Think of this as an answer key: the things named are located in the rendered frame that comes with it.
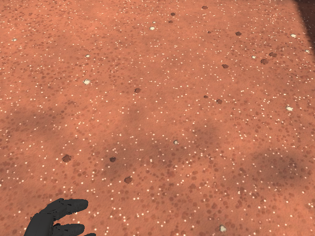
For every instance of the left robot hand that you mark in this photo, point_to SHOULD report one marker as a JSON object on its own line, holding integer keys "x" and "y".
{"x": 41, "y": 223}

